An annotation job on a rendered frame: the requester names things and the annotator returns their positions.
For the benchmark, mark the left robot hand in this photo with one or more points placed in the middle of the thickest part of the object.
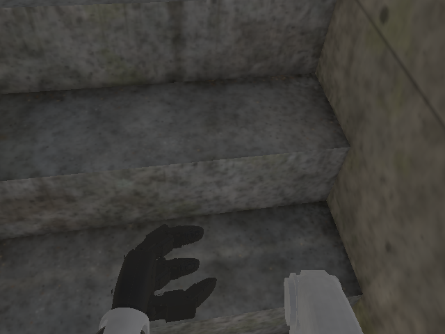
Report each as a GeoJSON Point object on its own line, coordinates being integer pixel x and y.
{"type": "Point", "coordinates": [141, 275]}

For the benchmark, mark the left robot forearm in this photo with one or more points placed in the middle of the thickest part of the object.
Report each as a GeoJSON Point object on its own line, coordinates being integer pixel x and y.
{"type": "Point", "coordinates": [124, 321]}

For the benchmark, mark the right robot thigh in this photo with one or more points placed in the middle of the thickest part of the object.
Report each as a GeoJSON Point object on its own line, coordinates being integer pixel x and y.
{"type": "Point", "coordinates": [315, 302]}

